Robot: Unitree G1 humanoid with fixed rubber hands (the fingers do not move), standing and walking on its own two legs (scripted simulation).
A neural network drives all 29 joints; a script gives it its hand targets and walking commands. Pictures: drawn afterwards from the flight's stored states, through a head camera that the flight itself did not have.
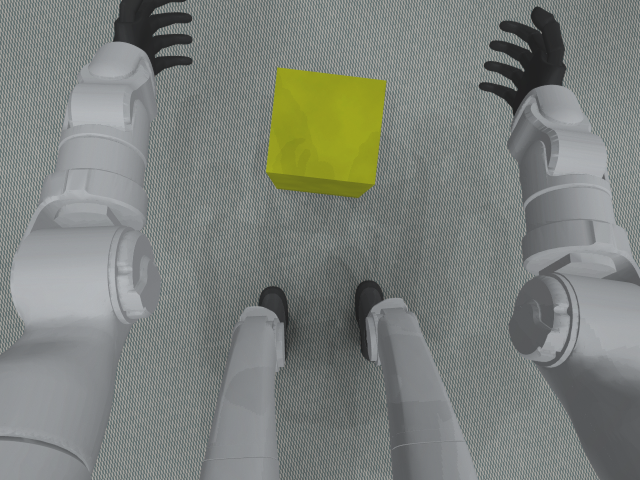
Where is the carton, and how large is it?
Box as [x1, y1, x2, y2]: [266, 67, 385, 197]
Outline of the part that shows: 277,67 266,166 267,174 277,188 358,197 374,184 385,80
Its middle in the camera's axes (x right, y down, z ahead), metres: +0.01 -0.23 +0.86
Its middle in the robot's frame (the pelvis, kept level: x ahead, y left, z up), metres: +0.56 -0.03 -0.54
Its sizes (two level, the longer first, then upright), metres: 0.210 0.200 0.250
